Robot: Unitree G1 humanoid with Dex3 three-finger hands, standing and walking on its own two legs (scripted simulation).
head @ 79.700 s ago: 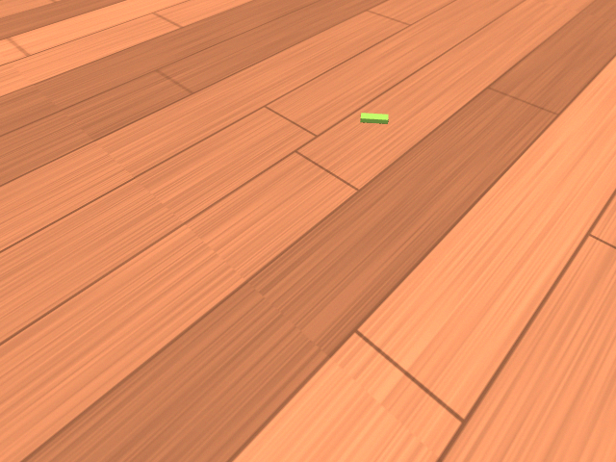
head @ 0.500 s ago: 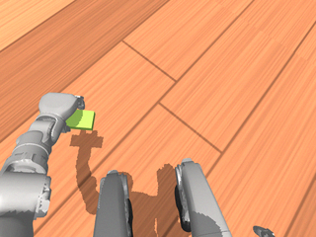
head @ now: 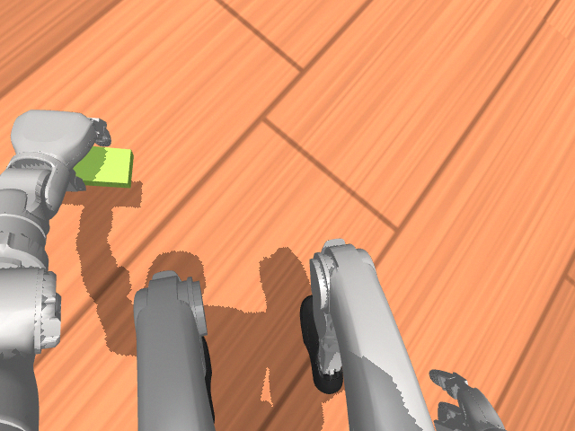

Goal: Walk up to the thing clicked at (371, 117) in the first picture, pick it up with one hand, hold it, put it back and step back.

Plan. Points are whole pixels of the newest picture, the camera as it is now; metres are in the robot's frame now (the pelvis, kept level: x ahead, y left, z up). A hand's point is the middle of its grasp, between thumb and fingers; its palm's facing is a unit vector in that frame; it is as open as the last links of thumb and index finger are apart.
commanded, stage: crouch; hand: left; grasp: from above
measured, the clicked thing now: (77, 165) +0.50 +0.25 -0.20
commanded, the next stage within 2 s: lower in 0.84 s
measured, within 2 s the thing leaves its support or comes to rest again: neither
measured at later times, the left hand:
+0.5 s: hand (85, 168) +0.50 +0.25 -0.22, palm faces -0.47 +0.06 -0.88, open 8.5 cm
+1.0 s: hand (90, 169) +0.51 +0.25 -0.25, palm faces -0.47 +0.05 -0.88, open 8.6 cm
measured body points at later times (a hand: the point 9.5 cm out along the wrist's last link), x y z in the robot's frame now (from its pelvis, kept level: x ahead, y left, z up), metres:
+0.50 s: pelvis -0.01 +0.00 -0.06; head +0.25 +0.07 +0.31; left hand +0.52 +0.25 -0.17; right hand +0.00 -0.27 -0.15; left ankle +0.07 +0.12 -0.38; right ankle +0.10 -0.15 -0.38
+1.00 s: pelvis -0.01 +0.01 -0.08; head +0.26 +0.08 +0.28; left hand +0.53 +0.25 -0.20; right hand +0.00 -0.27 -0.16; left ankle +0.07 +0.12 -0.38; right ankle +0.10 -0.15 -0.38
